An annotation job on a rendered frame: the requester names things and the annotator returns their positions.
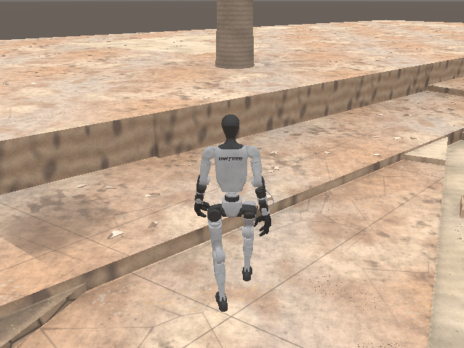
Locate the robot left forearm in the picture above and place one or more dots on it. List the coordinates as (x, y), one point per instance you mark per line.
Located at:
(200, 190)

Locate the robot left shin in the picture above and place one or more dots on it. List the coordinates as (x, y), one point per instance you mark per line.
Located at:
(219, 270)

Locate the right robot upper arm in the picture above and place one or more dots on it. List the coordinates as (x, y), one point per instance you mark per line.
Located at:
(254, 153)

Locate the right robot hand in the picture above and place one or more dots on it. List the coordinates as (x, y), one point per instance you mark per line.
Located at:
(267, 224)

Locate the robot right forearm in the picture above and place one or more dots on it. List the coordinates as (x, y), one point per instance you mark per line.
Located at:
(262, 198)

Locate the left robot hand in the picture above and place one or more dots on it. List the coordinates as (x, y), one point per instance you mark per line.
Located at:
(199, 207)

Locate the left robot upper arm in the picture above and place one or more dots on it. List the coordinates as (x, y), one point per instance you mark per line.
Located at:
(207, 155)

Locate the left robot foot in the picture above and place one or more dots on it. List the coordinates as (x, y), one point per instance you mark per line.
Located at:
(223, 306)

